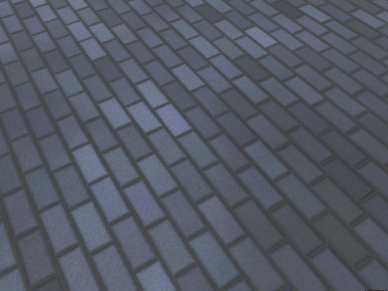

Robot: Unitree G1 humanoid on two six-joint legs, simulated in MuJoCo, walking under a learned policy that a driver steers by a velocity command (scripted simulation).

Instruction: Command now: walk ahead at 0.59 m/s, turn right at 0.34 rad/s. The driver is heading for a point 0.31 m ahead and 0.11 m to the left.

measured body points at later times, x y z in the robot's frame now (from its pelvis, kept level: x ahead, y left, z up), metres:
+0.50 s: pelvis +0.25 +0.03 -0.02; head +0.30 +0.04 +0.42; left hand +0.50 +0.26 -0.08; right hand +0.20 -0.25 -0.14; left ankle +0.03 +0.13 -0.72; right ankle +0.39 -0.06 -0.74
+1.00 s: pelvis +0.35 +0.07 -0.01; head +0.36 +0.08 +0.44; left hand +0.41 +0.33 -0.14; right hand +0.52 -0.16 -0.11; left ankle +0.34 +0.19 -0.74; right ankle +0.39 -0.06 -0.74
